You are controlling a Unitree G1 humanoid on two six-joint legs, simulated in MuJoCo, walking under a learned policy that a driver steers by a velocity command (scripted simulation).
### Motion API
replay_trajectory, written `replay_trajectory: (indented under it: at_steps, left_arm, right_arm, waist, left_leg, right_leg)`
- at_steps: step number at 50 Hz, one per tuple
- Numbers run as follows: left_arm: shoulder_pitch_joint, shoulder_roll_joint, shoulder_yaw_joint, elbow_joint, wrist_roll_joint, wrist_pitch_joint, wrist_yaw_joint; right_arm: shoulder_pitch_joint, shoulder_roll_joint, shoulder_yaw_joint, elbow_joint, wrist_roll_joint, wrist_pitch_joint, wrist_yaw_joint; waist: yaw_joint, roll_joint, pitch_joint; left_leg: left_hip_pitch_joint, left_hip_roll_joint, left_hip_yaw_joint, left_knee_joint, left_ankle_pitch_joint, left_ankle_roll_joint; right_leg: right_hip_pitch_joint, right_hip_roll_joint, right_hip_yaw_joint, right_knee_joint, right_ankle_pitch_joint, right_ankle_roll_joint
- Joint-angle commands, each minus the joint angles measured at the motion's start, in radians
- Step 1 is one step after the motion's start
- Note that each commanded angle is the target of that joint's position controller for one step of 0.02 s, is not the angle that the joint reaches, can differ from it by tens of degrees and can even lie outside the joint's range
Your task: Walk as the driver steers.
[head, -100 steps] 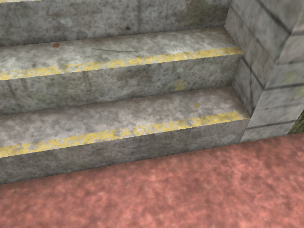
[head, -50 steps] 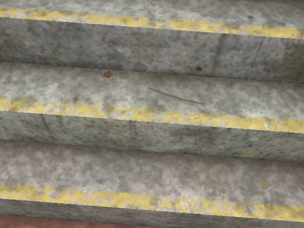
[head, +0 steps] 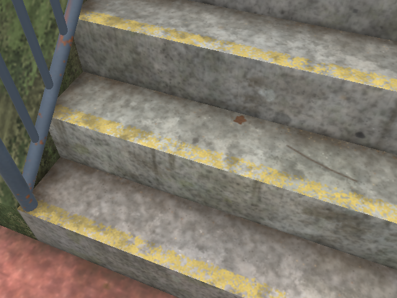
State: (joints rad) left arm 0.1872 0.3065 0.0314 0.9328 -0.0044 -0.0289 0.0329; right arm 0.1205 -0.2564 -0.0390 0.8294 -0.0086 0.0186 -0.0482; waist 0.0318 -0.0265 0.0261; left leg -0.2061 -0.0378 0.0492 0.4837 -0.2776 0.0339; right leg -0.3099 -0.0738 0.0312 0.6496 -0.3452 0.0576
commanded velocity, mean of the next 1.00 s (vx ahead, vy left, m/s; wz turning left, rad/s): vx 0.22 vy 0.00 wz -0.16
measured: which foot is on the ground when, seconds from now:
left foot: down 0.00-0.20, up 0.22-0.70, down 0.72-1.00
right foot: up 0.00-0.20, down 0.22-0.74, up 0.76-1.00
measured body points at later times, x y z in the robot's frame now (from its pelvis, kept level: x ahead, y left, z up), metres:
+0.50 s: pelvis +0.04 -0.08 +0.02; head +0.06 -0.12 +0.46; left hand +0.17 +0.17 -0.09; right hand +0.11 -0.39 -0.11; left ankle +0.13 +0.06 -0.69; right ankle +0.00 -0.14 -0.74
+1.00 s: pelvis +0.14 -0.09 +0.00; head +0.18 -0.10 +0.45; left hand +0.30 +0.13 -0.13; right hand +0.18 -0.37 -0.13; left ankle +0.20 +0.00 -0.74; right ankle +0.12 -0.21 -0.69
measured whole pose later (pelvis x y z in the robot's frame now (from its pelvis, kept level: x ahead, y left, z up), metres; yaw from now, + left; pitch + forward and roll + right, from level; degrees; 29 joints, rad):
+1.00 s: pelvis +0.14 -0.09 +0.00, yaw -8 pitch +1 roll +0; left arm 0.12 0.22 0.01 0.84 0.02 0.03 0.05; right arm 0.22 -0.24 -0.03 0.86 -0.03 0.01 -0.03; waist -0.02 -0.01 0.08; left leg -0.30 -0.07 -0.10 0.46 -0.16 0.04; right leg -0.41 0.02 0.01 0.87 -0.47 0.06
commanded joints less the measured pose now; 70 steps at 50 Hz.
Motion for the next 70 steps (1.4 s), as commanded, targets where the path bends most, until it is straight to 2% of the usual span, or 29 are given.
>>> replay_trajectory:
  at_steps: [1, 8, 9, 10, 11, 12, 14, 17, 20, 21, 22, 27, 32, 33, 35, 36, 37, 38, 39, 41, 47, 51, 54, 56, 57, 58, 61, 64, 70]
  left_arm:
    - [-0.068, 0.085, 0.026, -0.098, -0.013, 0.012, -0.006]
    - [-0.037, 0.084, 0.030, -0.130, -0.011, 0.025, -0.044]
    - [0.065, 0.051, 0.021, -0.094, 0.030, 0.041, -0.061]
    - [0.105, 0.077, 0.032, -0.072, 0.043, 0.042, -0.062]
    - [0.130, 0.158, 0.046, -0.080, 0.053, 0.033, -0.055]
    - [0.165, 0.325, 0.084, -0.095, 0.045, 0.029, -0.058]
    - [0.080, 0.219, 0.072, -0.116, 0.037, 0.039, -0.055]
    - [0.014, 0.136, 0.054, -0.128, 0.020, 0.027, -0.034]
    - [0.080, 0.133, 0.058, -0.103, 0.011, -0.003, -0.040]
    - [0.059, 0.130, 0.065, -0.152, -0.022, -0.034, -0.012]
    - [0.054, 0.130, 0.064, -0.151, -0.022, -0.045, -0.001]
    - [0.073, 0.096, 0.056, -0.157, 0.004, -0.046, 0.011]
    - [0.089, 0.094, 0.043, -0.143, 0.011, -0.040, -0.011]
    - [0.119, 0.045, 0.023, -0.095, 0.046, -0.040, -0.015]
    - [0.097, 0.075, 0.027, -0.091, 0.033, -0.048, -0.014]
    - [0.041, 0.085, 0.025, -0.110, 0.018, -0.058, -0.014]
    - [-0.020, 0.062, 0.018, -0.156, -0.003, -0.067, -0.016]
    - [0.086, -0.016, 0.001, -0.124, -0.021, -0.050, -0.018]
    - [0.096, 0.001, -0.001, -0.091, 0.014, -0.020, -0.008]
    - [0.044, 0.019, 0.004, -0.102, 0.049, 0.001, -0.006]
    - [-0.004, -0.005, 0.003, -0.132, 0.022, 0.060, 0.012]
    - [0.052, -0.044, -0.005, -0.115, 0.015, 0.069, 0.035]
    - [0.076, -0.044, -0.005, -0.102, 0.021, 0.054, 0.039]
    - [0.079, 0.075, 0.006, -0.118, 0.054, 0.032, 0.034]
    - [0.018, 0.055, 0.008, -0.132, 0.055, 0.022, 0.030]
    - [-0.074, 0.012, -0.006, -0.168, 0.078, 0.002, 0.016]
    - [-0.052, -0.044, -0.018, -0.133, 0.032, -0.024, 0.009]
    - [0.027, -0.040, -0.019, -0.088, 0.030, -0.015, 0.014]
    - [0.063, 0.026, 0.007, -0.085, 0.012, -0.008, -0.001]
  right_arm:
    - [0.022, -0.201, -0.059, -0.068, -0.009, -0.008, -0.023]
    - [-0.082, -0.229, -0.072, -0.087, 0.022, -0.010, -0.023]
    - [-0.022, -0.196, -0.059, -0.053, -0.033, -0.003, 0.012]
    - [0.012, -0.170, -0.055, -0.040, -0.037, -0.005, 0.034]
    - [0.018, -0.111, -0.035, -0.062, -0.052, -0.005, 0.049]
    - [-0.031, -0.076, -0.019, -0.129, -0.056, 0.003, 0.042]
    - [-0.065, -0.167, -0.034, -0.109, -0.033, -0.010, 0.049]
    - [-0.026, -0.158, -0.029, -0.058, -0.050, -0.037, 0.060]
    - [-0.012, -0.131, -0.019, -0.048, -0.046, -0.047, 0.063]
    - [-0.093, -0.167, -0.042, -0.089, 0.015, -0.083, 0.032]
    - [-0.144, -0.158, -0.035, -0.105, 0.019, -0.100, 0.017]
    - [-0.146, -0.081, -0.009, -0.101, 0.006, -0.128, 0.018]
    - [-0.153, -0.093, 0.007, -0.102, 0.017, -0.128, 0.031]
    - [-0.085, -0.021, 0.032, -0.074, -0.052, -0.100, 0.039]
    - [0.055, -0.044, 0.024, -0.026, -0.048, -0.095, 0.032]
    - [0.157, -0.070, 0.016, 0.005, -0.045, -0.100, 0.022]
    - [0.244, -0.145, 0.002, 0.019, -0.045, -0.106, 0.015]
    - [0.256, -0.161, -0.001, 0.048, -0.031, -0.099, 0.014]
    - [0.230, -0.110, 0.012, 0.041, -0.005, -0.103, 0.029]
    - [0.036, -0.112, 0.006, -0.019, -0.014, -0.088, 0.032]
    - [0.098, -0.143, -0.030, -0.032, -0.020, -0.026, 0.011]
    - [0.069, -0.088, -0.027, -0.047, -0.027, 0.000, 0.003]
    - [0.085, -0.077, -0.028, -0.042, -0.010, 0.022, 0.003]
    - [0.178, -0.007, -0.017, -0.047, 0.005, 0.031, 0.009]
    - [0.221, -0.072, -0.039, -0.001, -0.024, 0.043, 0.000]
    - [0.216, -0.148, -0.072, -0.007, 0.030, 0.038, -0.020]
    - [0.158, -0.078, -0.068, 0.020, 0.011, 0.028, -0.033]
    - [0.122, 0.003, -0.043, 0.045, 0.023, 0.019, -0.017]
    - [0.125, -0.050, -0.038, 0.098, 0.023, 0.020, -0.011]
  waist:
    - [-0.054, 0.162, -0.046]
    - [-0.005, 0.137, -0.124]
    - [0.008, 0.176, -0.124]
    - [0.019, 0.081, -0.115]
    - [0.025, -0.167, -0.073]
    - [0.018, -0.297, -0.074]
    - [0.007, -0.092, 0.006]
    - [-0.022, -0.076, 0.006]
    - [-0.021, -0.029, -0.055]
    - [0.004, -0.032, -0.080]
    - [0.018, -0.042, -0.062]
    - [0.037, -0.079, -0.056]
    - [0.048, -0.091, -0.026]
    - [0.010, -0.079, -0.013]
    - [-0.052, -0.063, -0.071]
    - [-0.110, -0.055, -0.133]
    - [-0.134, 0.064, -0.180]
    - [-0.073, 0.288, -0.284]
    - [-0.055, 0.123, -0.263]
    - [-0.005, 0.098, -0.123]
    - [-0.030, 0.164, -0.125]
    - [-0.032, 0.229, -0.131]
    - [-0.027, 0.134, -0.059]
    - [-0.053, -0.220, -0.052]
    - [-0.058, -0.148, -0.051]
    - [-0.080, -0.135, -0.066]
    - [-0.068, -0.053, -0.003]
    - [-0.051, -0.099, -0.007]
    - [-0.033, -0.098, -0.041]
  left_leg:
    - [0.117, 0.418, -0.327, -0.175, 0.492, 0.266]
    - [0.071, 0.335, -0.076, -0.099, 0.473, 0.154]
    - [0.086, 0.282, -0.005, -0.010, 0.338, 0.099]
    - [-0.013, 0.223, 0.057, 0.121, 0.127, 0.045]
    - [-0.260, 0.137, 0.115, 0.366, -0.253, -0.018]
    - [-0.462, -0.003, 0.015, 0.527, -0.418, -0.043]
    - [-0.472, 0.093, -0.104, 0.588, -0.196, -0.025]
    - [-0.370, 0.100, -0.081, 0.527, 0.029, -0.047]
    - [-0.361, 0.078, -0.068, 0.483, 0.073, -0.061]
    - [-0.432, 0.074, -0.113, 0.410, 0.060, -0.061]
    - [-0.465, 0.077, -0.127, 0.334, 0.072, -0.068]
    - [-0.327, 0.060, -0.080, 0.100, 0.184, -0.097]
    - [-0.241, 0.053, -0.023, 0.125, 0.085, -0.043]
    - [-0.194, 0.045, -0.009, 0.064, 0.073, -0.030]
    - [-0.032, -0.010, 0.018, -0.079, 0.211, 0.012]
    - [0.124, 0.038, -0.040, -0.132, 0.392, 0.029]
    - [0.333, 0.191, -0.223, -0.073, 0.965, 0.080]
    - [0.462, 0.390, -0.405, -0.028, 1.452, 0.277]
    - [0.365, 0.388, -0.402, -0.047, 1.366, 0.307]
    - [0.123, 0.290, -0.301, -0.087, 1.054, 0.256]
    - [0.025, 0.201, -0.320, -0.089, 0.701, 0.199]
    - [-0.100, 0.190, -0.342, -0.106, 0.547, 0.159]
    - [-0.117, 0.140, -0.367, -0.063, 0.244, 0.095]
    - [-0.213, -0.060, -0.183, 0.217, -0.230, -0.010]
    - [-0.064, -0.045, -0.126, 0.528, -0.321, -0.044]
    - [-0.100, -0.017, -0.202, 0.715, -0.360, -0.094]
    - [-0.250, 0.004, -0.272, 0.658, -0.228, -0.148]
    - [-0.190, 0.043, -0.165, 0.368, -0.203, -0.190]
    - [0.009, 0.076, -0.109, -0.105, 0.066, -0.138]
  right_leg:
    - [-0.249, -0.004, -0.007, 0.372, -0.267, -0.009]
    - [-0.025, 0.017, -0.102, 0.068, 0.007, -0.031]
    - [0.074, 0.058, -0.125, -0.095, 0.021, -0.063]
    - [0.184, 0.105, -0.117, -0.226, 0.114, -0.079]
    - [0.285, -0.087, 0.196, -0.384, 0.068, -0.130]
    - [0.271, -0.305, 0.593, -0.460, 0.082, -0.285]
    - [0.185, -0.247, 0.510, -0.505, -0.254, -0.318]
    - [0.194, -0.097, 0.303, -0.493, 0.064, -0.237]
    - [0.268, -0.078, 0.254, -0.435, 0.303, -0.251]
    - [0.323, -0.121, 0.312, -0.456, 0.183, -0.280]
    - [0.347, -0.134, 0.341, -0.463, 0.138, -0.279]
    - [0.254, -0.094, 0.241, -0.440, 0.288, -0.252]
    - [0.225, -0.124, 0.218, -0.398, 0.436, -0.257]
    - [0.229, -0.081, 0.143, -0.337, 0.701, -0.222]
    - [0.267, -0.055, 0.096, -0.166, 1.145, -0.165]
    - [0.221, -0.036, 0.089, -0.065, 1.136, -0.132]
    - [0.026, 0.019, 0.048, 0.143, 0.794, -0.097]
    - [-0.114, 0.148, -0.018, 0.387, -0.051, -0.048]
    - [-0.123, 0.115, 0.023, 0.465, -0.191, -0.035]
    - [-0.112, 0.091, 0.012, 0.500, -0.170, -0.012]
    - [-0.079, 0.122, -0.048, 0.291, -0.152, 0.019]
    - [0.101, 0.119, -0.074, 0.108, -0.033, -0.019]
    - [0.176, 0.108, -0.060, -0.254, 0.111, -0.048]
    - [0.129, -0.264, 0.323, -0.465, 0.287, -0.180]
    - [-0.057, -0.325, 0.340, -0.444, 0.373, -0.299]
    - [-0.048, -0.279, 0.313, -0.399, 0.359, -0.350]
    - [0.098, -0.166, 0.189, -0.335, 0.297, -0.265]
    - [0.182, -0.099, 0.131, -0.319, 0.347, -0.227]
    - [0.215, -0.098, 0.182, -0.308, 0.446, -0.152]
